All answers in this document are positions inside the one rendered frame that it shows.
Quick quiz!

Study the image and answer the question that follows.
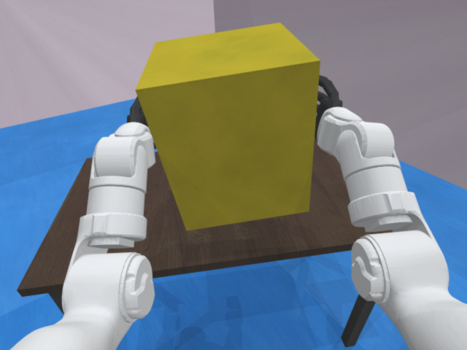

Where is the carton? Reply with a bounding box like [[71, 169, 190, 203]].
[[135, 23, 320, 231]]

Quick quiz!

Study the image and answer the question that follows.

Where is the right robot upper arm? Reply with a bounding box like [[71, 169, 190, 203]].
[[351, 230, 467, 350]]

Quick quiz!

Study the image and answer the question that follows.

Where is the robot left forearm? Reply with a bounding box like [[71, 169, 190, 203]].
[[62, 122, 155, 312]]

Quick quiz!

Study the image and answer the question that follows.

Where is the left robot upper arm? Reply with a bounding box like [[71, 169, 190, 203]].
[[10, 252, 155, 350]]

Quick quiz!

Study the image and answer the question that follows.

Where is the left robot hand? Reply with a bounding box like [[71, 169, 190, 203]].
[[127, 96, 156, 149]]

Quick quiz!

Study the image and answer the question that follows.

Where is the table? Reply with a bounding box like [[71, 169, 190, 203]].
[[17, 138, 393, 347]]

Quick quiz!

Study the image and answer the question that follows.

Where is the robot right forearm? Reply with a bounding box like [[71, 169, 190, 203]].
[[317, 107, 449, 286]]

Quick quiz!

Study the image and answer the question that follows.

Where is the right robot hand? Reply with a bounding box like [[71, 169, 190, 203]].
[[314, 75, 342, 138]]

